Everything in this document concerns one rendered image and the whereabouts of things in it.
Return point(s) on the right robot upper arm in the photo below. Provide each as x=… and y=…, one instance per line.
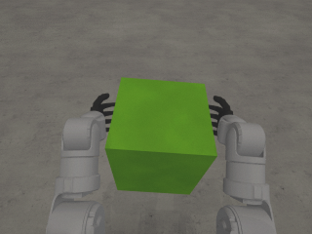
x=233, y=219

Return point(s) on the left robot upper arm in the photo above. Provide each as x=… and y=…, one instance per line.
x=77, y=217

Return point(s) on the robot right hand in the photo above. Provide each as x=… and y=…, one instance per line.
x=225, y=110

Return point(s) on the left robot forearm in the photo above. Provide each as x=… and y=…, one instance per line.
x=78, y=172

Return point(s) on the robot left hand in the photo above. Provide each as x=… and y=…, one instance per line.
x=97, y=106

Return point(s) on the right robot forearm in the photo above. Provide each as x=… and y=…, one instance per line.
x=245, y=155

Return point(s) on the carton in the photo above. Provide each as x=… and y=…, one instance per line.
x=161, y=136

